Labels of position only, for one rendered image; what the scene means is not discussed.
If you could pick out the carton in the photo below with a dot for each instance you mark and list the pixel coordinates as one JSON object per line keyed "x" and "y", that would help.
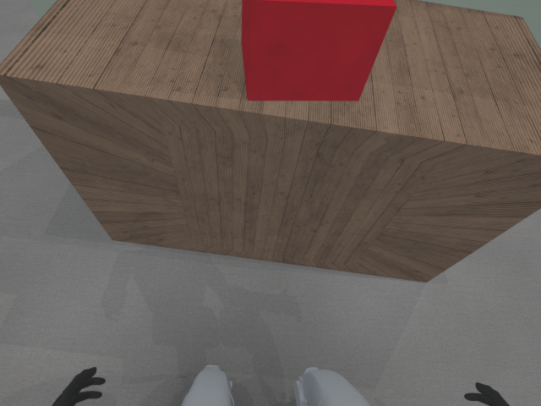
{"x": 311, "y": 50}

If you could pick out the right robot thigh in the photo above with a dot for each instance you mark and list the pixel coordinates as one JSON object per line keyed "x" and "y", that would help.
{"x": 326, "y": 388}

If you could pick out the left robot hand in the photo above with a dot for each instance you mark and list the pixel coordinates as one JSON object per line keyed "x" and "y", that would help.
{"x": 72, "y": 395}

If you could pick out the right robot hand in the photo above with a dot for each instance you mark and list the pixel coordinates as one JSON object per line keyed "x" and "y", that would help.
{"x": 489, "y": 396}

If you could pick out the left robot thigh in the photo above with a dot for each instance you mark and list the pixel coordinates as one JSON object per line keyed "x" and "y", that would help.
{"x": 210, "y": 388}

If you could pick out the robot thigh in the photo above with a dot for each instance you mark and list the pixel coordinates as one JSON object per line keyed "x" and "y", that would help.
{"x": 326, "y": 388}
{"x": 210, "y": 388}

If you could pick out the pedestal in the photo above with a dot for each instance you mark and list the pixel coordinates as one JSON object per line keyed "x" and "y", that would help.
{"x": 143, "y": 106}

